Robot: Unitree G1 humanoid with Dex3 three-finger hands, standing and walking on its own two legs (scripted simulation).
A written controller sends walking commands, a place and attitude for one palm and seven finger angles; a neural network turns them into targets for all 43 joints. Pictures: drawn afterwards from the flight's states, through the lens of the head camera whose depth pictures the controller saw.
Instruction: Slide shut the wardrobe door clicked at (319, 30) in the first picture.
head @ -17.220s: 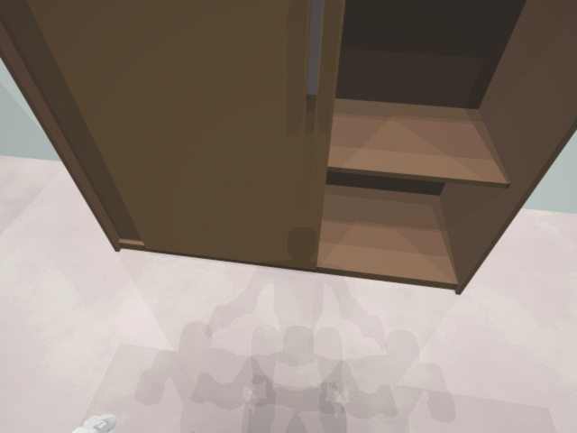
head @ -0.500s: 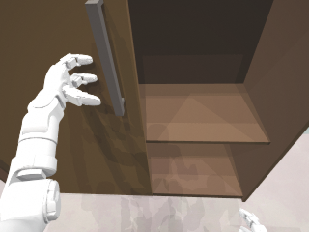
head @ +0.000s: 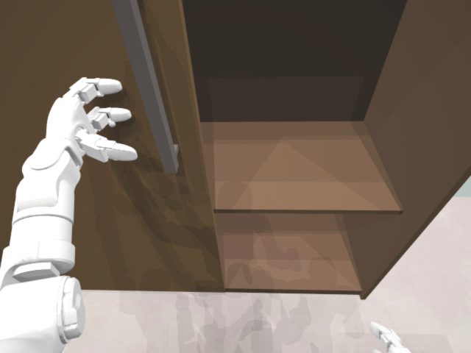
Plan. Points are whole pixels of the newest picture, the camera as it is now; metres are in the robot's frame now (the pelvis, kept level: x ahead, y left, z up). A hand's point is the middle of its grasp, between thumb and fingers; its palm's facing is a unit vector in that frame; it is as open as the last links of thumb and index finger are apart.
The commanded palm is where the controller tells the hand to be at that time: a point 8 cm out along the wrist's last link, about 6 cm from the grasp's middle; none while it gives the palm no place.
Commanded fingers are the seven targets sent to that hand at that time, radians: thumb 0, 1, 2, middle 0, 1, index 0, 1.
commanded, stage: move the hooked fingers beside the handle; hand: left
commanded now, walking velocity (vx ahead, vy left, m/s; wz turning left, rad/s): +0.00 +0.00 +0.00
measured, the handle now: (156, 95) +0.46 +0.15 +0.23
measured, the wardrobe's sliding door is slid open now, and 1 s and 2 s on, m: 0.57 0.57 0.57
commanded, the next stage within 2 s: feel for the door with the fingertips in 1.48 s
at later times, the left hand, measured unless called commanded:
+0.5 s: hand (107, 108) +0.42 +0.22 +0.23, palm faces +0.04 -1.00 -0.02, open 13.5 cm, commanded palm +0.41 +0.26 +0.21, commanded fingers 0.00 -0.50 0.30 -0.30 -1.20 -0.30 -1.20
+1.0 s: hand (105, 109) +0.42 +0.22 +0.23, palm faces +0.02 -1.00 -0.01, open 13.5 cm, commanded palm +0.41 +0.27 +0.20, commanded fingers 0.00 -0.50 0.30 -0.30 -1.20 -0.30 -1.20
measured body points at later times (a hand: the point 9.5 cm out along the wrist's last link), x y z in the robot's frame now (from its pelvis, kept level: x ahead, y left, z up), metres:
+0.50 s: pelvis -0.01 +0.01 +0.00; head -0.01 -0.01 +0.45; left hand +0.41 +0.27 +0.23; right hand +0.11 -0.25 -0.11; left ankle +0.02 +0.10 -0.74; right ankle -0.04 -0.07 -0.74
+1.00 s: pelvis -0.03 +0.02 -0.01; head -0.02 +0.01 +0.44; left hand +0.41 +0.27 +0.23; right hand +0.05 -0.24 -0.12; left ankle +0.02 +0.10 -0.74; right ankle -0.04 -0.07 -0.74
